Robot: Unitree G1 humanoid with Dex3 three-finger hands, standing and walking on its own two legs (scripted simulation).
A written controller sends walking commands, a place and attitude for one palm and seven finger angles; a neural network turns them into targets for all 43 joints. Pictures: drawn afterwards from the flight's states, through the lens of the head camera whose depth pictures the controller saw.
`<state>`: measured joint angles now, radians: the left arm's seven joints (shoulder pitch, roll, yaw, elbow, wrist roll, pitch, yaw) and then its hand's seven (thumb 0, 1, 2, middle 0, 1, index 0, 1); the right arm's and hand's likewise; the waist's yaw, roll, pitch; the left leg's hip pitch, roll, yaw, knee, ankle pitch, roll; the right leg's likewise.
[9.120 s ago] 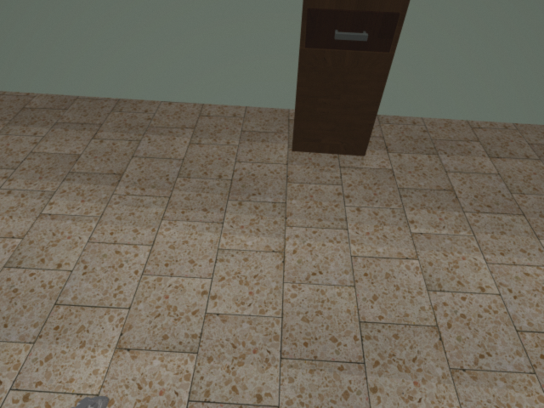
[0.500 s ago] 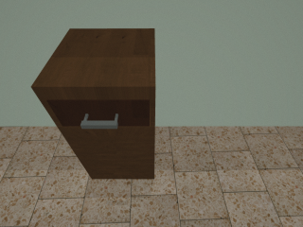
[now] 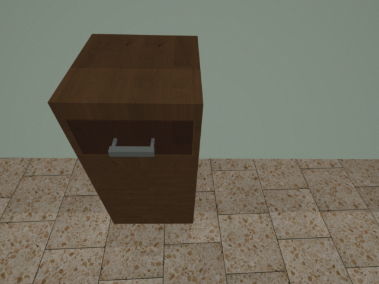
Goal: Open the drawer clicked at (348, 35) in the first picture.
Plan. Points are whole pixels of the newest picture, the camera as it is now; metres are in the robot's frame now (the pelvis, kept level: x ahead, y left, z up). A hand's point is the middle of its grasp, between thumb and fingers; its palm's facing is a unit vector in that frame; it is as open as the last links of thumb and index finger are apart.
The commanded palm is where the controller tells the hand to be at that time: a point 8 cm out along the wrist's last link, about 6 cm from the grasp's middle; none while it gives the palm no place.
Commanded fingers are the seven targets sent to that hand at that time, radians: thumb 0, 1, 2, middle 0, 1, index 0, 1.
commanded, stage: look again from close up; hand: left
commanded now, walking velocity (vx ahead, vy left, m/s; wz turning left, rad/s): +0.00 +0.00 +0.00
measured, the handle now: (132, 146) +0.52 +0.21 -0.08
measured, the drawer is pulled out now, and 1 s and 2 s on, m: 0.00 0.00 0.00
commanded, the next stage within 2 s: raise the hand with hooked fingers in 0.12 s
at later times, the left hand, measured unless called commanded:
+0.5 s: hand (92, 254) +0.19 +0.22 -0.04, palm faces -0.03 -0.27 -0.96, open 7.9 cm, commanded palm +0.13 +0.23 -0.03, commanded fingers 0.00 0.55 0.75 -0.23 -0.53 -0.23 -0.53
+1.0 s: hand (89, 246) +0.19 +0.22 -0.01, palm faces -0.01 -0.10 -0.99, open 10.7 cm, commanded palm +0.17 +0.22 +0.04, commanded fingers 0.00 -0.03 0.50 -0.27 -0.90 -0.27 -0.90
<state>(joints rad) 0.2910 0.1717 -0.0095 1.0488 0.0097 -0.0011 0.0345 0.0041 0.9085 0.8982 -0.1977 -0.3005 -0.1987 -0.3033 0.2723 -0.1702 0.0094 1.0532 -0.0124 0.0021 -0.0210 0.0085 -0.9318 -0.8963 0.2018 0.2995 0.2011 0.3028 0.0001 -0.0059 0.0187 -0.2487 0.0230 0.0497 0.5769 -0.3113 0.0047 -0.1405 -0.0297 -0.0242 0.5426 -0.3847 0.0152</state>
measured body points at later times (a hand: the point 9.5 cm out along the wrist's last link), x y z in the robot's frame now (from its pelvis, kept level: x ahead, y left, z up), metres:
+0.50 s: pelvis -0.03 -0.01 -0.02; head -0.01 -0.04 +0.42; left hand +0.18 +0.23 +0.01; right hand +0.15 -0.26 -0.12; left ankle +0.00 +0.12 -0.73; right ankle -0.06 -0.13 -0.73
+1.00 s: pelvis -0.03 -0.03 -0.03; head +0.00 -0.06 +0.42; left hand +0.19 +0.22 +0.04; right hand +0.16 -0.23 -0.14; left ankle +0.00 +0.12 -0.73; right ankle -0.06 -0.13 -0.73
